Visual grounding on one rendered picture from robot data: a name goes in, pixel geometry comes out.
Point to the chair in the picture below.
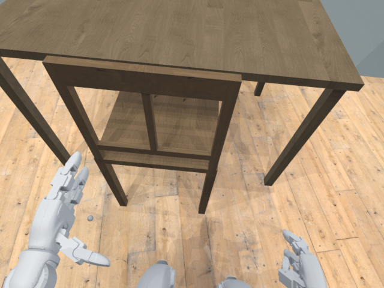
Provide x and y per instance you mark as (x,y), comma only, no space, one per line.
(163,117)

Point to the table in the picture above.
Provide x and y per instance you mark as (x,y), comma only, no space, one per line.
(290,42)

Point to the robot left hand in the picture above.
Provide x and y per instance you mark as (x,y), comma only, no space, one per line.
(57,209)

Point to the robot right hand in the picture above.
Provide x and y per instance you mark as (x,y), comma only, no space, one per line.
(307,272)

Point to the left robot forearm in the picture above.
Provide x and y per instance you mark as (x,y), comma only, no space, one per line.
(35,269)

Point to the left robot shin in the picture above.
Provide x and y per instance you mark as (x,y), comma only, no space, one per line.
(162,262)

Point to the robot left thigh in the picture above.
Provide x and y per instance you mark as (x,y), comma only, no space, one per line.
(158,276)

